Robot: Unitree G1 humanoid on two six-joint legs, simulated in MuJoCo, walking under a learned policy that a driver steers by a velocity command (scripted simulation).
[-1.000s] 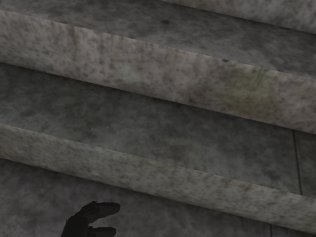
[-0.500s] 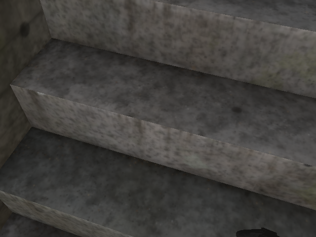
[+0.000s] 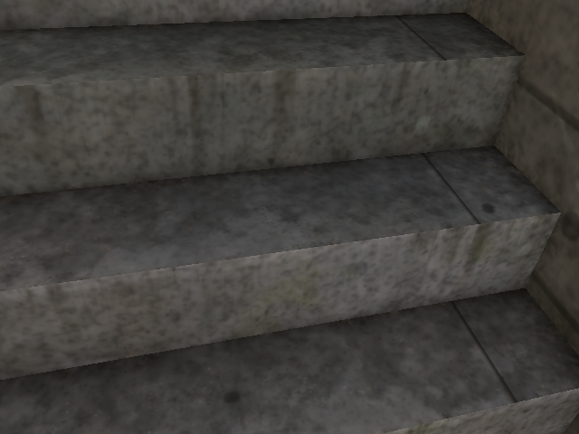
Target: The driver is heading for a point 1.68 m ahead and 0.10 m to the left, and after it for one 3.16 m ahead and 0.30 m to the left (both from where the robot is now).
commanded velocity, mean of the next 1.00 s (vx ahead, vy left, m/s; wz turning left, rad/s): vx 0.07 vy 0.00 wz -0.22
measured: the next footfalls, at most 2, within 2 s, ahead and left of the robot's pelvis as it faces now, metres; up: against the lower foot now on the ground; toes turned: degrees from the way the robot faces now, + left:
left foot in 0.16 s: +0.15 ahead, +0.17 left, +0.20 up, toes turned -8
right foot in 0.86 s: +0.05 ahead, +0.06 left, +0.00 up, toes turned -17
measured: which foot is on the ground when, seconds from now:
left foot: up 0.00-0.14, down 0.16-0.86, up 0.88-1.00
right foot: down 0.00-0.18, up 0.20-0.84, down 0.86-1.00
